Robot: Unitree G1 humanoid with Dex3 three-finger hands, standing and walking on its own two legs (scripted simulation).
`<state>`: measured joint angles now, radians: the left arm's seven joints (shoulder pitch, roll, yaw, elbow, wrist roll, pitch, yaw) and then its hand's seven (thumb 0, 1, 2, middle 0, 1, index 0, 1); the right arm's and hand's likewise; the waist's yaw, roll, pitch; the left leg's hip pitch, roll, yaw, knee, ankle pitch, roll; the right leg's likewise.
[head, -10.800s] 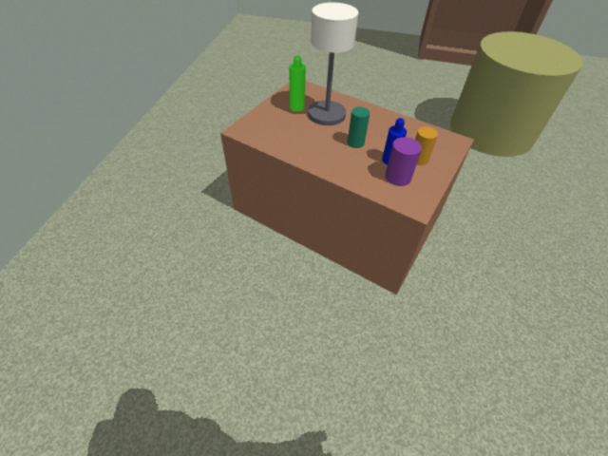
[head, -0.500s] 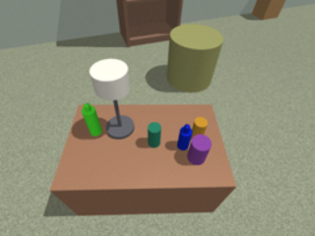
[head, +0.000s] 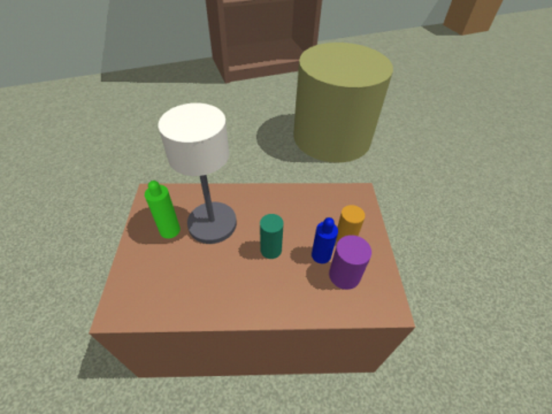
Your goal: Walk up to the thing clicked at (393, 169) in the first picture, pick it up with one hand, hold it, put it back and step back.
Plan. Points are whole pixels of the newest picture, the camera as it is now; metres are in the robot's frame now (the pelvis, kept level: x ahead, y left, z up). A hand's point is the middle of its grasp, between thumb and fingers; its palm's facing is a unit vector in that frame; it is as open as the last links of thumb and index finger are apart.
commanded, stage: stand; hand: right
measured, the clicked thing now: (349, 263) +0.51 -0.21 -0.30
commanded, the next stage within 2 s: go down in 0.06 s
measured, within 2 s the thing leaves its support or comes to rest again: neither
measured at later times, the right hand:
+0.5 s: hand (427, 406) +0.16 -0.25 -0.15, palm faces +0.05 +0.95 -0.30, open 13.5 cm
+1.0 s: hand (435, 399) +0.16 -0.27 -0.15, palm faces +0.07 +0.94 -0.32, open 17.5 cm
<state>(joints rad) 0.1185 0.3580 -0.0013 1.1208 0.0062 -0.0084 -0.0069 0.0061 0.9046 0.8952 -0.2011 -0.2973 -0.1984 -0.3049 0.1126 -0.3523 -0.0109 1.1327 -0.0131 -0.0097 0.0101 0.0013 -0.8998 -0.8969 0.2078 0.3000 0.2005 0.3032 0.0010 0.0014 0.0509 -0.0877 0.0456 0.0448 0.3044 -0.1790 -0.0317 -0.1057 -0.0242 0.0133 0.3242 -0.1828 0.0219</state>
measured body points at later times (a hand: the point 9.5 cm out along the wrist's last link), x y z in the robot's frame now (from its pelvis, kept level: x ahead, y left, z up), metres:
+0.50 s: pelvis -0.01 +0.00 -0.02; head +0.04 +0.00 +0.43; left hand +0.14 +0.29 -0.11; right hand +0.15 -0.30 -0.13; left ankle -0.01 +0.14 -0.75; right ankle +0.00 -0.13 -0.75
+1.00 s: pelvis +0.01 +0.00 -0.05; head +0.05 +0.00 +0.40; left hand +0.16 +0.28 -0.11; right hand +0.16 -0.32 -0.12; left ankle -0.01 +0.14 -0.75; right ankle +0.00 -0.13 -0.75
